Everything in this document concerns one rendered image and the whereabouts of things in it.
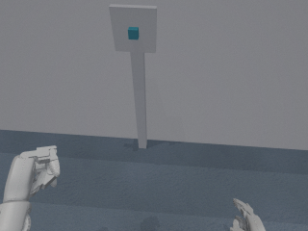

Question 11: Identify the panel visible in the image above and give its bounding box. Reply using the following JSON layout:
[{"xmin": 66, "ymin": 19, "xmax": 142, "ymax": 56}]
[{"xmin": 109, "ymin": 4, "xmax": 157, "ymax": 149}]

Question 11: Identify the robot left forearm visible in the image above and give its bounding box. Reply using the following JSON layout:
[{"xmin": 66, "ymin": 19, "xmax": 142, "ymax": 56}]
[{"xmin": 0, "ymin": 200, "xmax": 32, "ymax": 231}]

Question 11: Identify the button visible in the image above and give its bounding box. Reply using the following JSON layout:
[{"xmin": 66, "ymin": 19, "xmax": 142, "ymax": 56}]
[{"xmin": 128, "ymin": 27, "xmax": 140, "ymax": 40}]

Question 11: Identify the robot right hand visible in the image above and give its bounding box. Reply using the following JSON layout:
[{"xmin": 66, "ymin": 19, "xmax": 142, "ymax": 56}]
[{"xmin": 230, "ymin": 198, "xmax": 266, "ymax": 231}]

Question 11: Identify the robot left hand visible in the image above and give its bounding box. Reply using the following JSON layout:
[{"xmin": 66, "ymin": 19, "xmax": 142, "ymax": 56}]
[{"xmin": 3, "ymin": 145, "xmax": 61, "ymax": 203}]

